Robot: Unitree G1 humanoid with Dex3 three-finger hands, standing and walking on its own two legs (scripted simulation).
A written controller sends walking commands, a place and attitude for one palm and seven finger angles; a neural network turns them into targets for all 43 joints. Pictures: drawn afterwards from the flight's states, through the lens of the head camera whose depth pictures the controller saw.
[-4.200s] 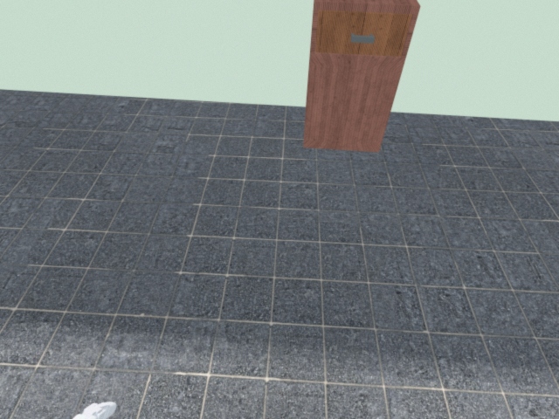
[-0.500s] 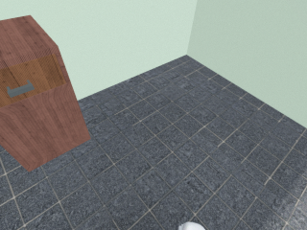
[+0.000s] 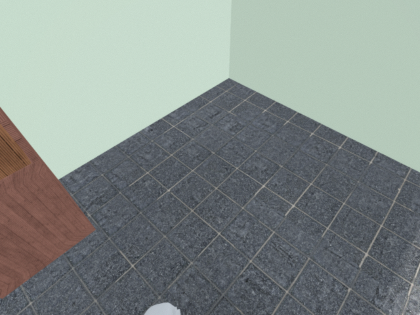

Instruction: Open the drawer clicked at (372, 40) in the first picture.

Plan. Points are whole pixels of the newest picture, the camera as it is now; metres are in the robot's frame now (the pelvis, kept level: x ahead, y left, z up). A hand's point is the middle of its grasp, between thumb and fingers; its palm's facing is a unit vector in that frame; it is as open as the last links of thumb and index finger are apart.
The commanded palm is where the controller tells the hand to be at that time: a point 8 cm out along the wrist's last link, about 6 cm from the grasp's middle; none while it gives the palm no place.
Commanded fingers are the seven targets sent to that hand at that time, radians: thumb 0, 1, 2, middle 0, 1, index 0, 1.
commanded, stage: turn to face it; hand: left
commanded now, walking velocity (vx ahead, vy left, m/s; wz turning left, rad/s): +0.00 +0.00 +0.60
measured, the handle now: out of the picture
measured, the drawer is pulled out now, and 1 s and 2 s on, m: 0.00 0.00 0.00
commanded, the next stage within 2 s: take the last steps up to it in 1.14 s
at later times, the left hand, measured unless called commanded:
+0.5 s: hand out of the picture +0.07 +0.25 -0.17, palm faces +0.31 -0.92 -0.25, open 7.4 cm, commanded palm none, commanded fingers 0.00 0.90 0.90 -0.20 -0.30 -0.20 -0.30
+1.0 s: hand out of the picture +0.00 +0.16 -0.16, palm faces +0.56 -0.79 -0.26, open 7.4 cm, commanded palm none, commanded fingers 0.00 0.90 0.90 -0.20 -0.30 -0.20 -0.30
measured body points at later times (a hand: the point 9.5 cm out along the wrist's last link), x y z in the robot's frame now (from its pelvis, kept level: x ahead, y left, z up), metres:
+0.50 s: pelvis +0.05 +0.03 +0.00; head +0.09 +0.05 +0.45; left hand +0.05 +0.30 -0.15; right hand +0.18 -0.19 -0.14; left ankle +0.07 +0.13 -0.74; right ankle +0.08 -0.14 -0.67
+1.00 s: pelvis +0.06 -0.03 +0.00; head +0.10 -0.03 +0.45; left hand -0.03 +0.20 -0.14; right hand +0.28 -0.21 -0.15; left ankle -0.04 +0.08 -0.69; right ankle +0.10 -0.13 -0.74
